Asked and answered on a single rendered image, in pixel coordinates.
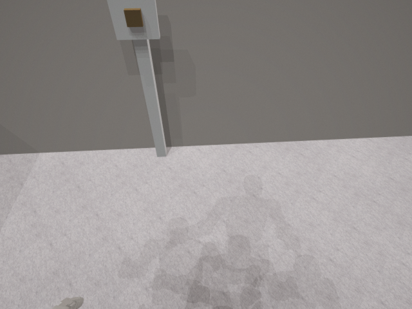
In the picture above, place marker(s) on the button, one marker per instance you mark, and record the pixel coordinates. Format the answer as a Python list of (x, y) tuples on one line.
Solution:
[(133, 17)]

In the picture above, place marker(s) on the panel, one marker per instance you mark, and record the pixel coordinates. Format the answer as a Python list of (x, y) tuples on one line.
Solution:
[(140, 37)]

